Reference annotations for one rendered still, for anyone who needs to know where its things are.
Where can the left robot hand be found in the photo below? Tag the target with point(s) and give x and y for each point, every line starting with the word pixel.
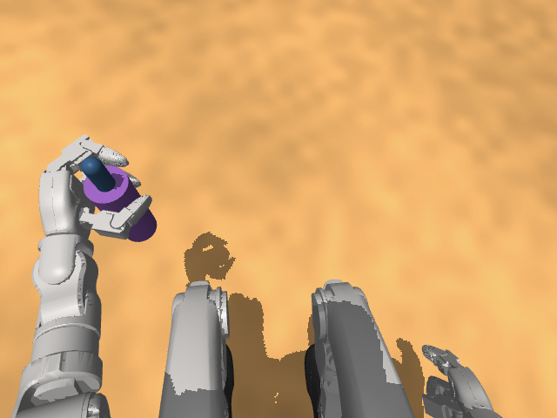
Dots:
pixel 63 206

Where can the left robot arm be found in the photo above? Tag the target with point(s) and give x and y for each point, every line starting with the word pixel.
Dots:
pixel 65 372

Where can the right robot hand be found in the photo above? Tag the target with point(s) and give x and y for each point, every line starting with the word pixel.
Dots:
pixel 461 394

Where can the bottle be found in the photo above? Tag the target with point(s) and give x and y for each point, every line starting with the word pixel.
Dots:
pixel 110 189

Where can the right robot foot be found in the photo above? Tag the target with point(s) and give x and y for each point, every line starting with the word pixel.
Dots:
pixel 312 380

